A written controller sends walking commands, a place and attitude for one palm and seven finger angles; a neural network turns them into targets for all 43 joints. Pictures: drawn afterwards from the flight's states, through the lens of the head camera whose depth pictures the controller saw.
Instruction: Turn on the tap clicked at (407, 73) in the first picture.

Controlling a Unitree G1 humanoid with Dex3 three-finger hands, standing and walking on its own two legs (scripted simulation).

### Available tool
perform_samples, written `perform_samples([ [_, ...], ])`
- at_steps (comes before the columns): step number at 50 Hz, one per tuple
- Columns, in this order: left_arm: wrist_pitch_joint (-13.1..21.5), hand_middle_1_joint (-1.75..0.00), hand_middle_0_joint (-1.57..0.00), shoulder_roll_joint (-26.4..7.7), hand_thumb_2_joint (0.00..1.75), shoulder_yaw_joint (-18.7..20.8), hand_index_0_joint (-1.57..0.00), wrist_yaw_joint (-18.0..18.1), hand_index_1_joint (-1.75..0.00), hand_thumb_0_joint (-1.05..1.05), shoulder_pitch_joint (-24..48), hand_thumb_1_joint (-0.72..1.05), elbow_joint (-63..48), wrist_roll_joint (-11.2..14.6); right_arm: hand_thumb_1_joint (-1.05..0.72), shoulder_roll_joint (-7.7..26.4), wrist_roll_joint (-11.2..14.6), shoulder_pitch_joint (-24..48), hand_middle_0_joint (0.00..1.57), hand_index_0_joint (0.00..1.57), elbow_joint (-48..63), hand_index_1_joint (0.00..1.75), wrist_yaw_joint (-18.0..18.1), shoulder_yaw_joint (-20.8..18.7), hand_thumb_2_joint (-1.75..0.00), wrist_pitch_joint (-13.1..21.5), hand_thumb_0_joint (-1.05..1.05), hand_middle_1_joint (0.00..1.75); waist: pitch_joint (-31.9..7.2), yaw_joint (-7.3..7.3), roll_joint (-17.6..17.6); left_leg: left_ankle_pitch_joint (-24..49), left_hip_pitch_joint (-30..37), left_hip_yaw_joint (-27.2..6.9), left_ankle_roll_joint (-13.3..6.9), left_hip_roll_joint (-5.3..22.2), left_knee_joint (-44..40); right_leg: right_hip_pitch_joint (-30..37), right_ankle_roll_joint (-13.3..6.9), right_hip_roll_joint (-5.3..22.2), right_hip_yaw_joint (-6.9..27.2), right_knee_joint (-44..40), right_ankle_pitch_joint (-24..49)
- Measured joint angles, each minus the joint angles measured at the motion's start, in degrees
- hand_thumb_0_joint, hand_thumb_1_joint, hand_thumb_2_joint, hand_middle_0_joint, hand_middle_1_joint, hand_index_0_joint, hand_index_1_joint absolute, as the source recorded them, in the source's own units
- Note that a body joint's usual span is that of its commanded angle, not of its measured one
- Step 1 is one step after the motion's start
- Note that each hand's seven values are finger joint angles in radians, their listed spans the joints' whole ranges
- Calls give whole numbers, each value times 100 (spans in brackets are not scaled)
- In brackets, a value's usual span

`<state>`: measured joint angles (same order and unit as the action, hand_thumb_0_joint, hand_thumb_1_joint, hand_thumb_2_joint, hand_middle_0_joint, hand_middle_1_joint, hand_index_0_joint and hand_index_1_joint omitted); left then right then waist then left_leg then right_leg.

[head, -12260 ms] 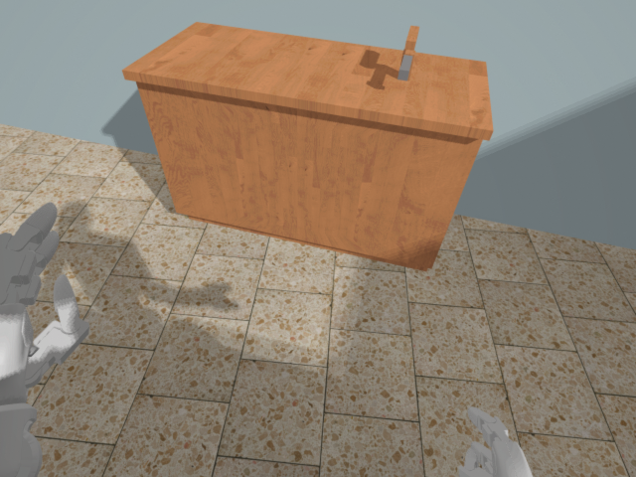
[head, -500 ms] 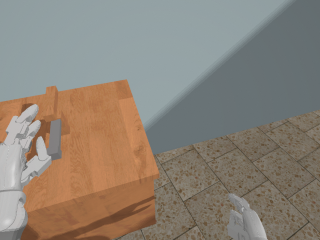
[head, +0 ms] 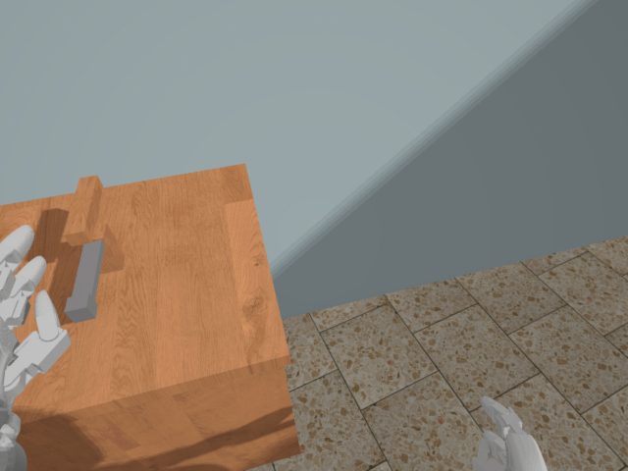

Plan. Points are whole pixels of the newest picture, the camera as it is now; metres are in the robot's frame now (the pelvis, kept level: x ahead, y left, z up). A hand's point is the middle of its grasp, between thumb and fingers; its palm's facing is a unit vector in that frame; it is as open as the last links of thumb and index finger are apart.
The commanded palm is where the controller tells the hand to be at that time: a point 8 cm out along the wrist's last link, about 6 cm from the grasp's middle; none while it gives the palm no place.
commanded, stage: turn the palm inward beside the body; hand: left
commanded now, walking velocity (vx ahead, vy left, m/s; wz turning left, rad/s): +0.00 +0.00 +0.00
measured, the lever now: (81, 308) +0.30 +0.36 +0.04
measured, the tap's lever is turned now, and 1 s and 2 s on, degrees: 0 0 0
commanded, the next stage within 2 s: reach beside the lever's end, fingers flat in 1.44 s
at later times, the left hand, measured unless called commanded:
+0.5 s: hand (45, 366) +0.17 +0.28 +0.14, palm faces +0.49 -0.85 -0.18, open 7.4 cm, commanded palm +0.12 +0.31 +0.15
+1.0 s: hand (48, 384) +0.16 +0.27 +0.13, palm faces +0.51 -0.85 -0.12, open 7.4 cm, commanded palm +0.10 +0.31 +0.14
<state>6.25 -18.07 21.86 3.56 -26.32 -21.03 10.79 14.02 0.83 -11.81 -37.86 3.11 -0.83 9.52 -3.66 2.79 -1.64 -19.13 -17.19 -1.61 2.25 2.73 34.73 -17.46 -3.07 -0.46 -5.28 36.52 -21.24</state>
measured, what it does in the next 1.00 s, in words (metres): stands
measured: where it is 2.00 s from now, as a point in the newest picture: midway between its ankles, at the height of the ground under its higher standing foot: outside the picture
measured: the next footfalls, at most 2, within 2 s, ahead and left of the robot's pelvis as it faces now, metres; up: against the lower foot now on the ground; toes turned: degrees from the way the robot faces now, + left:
none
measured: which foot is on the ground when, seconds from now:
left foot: down 0.00-1.00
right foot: down 0.00-1.00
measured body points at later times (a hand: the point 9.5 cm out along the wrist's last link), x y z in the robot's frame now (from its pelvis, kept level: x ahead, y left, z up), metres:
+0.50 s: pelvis -0.02 +0.03 +0.00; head -0.03 +0.02 +0.45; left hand +0.14 +0.32 +0.15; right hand +0.19 -0.18 -0.07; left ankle -0.02 +0.17 -0.73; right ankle -0.02 -0.07 -0.73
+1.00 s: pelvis -0.02 +0.04 +0.00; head -0.04 +0.03 +0.45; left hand +0.13 +0.31 +0.14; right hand +0.18 -0.18 -0.07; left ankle -0.02 +0.17 -0.73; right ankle -0.02 -0.07 -0.73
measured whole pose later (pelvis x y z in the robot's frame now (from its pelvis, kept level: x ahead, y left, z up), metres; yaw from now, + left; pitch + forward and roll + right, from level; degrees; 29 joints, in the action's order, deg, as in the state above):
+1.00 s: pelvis -0.02 +0.04 +0.00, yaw +1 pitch +0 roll +0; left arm -2.7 -10.7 11.6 12.8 -30.4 -28.5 10.0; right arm 12.9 0.1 -11.2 -36.9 4.0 2.0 11.1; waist -3.4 4.0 -1.7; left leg -19.4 -18.4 -1.8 0.9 0.6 37.7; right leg -17.2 -0.6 1.7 -5.3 37.1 -19.9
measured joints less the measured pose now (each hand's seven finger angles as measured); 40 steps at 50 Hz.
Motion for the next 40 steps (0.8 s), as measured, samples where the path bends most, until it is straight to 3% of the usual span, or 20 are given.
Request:
perform_samples([
  [6,46,-30,-21,168,90,-20,-21,110,-30,1,-169,89,-48,35,-90,71,25,-134,20,20,-47,30,18,-61,-90,55,1,30,-19,57,17,-102,-110,-45,50,-26,129,-81,31,34,-40,106,-63],
  [13,76,-30,-21,336,90,-407,-21,290,-30,1,-188,89,-229,-111,-90,29,-12,-85,20,20,-54,30,47,-6,-90,215,2,30,14,90,32,-124,-202,-42,14,-103,274,-139,100,114,-31,197,-57],
  [25,-471,-30,-21,492,90,-724,-21,624,-30,1,-177,89,-466,-193,-90,-172,-62,87,20,20,109,30,44,248,-90,204,1,30,3,108,-3,-82,-178,16,-115,-195,319,-69,226,202,28,126,66],
  [40,-792,-30,-21,655,90,-969,-20,832,-30,1,-326,89,-683,-172,-90,-151,-87,112,20,20,137,30,74,323,-90,139,1,30,50,133,12,-34,-158,17,-168,-242,317,-20,278,247,30,76,138],
])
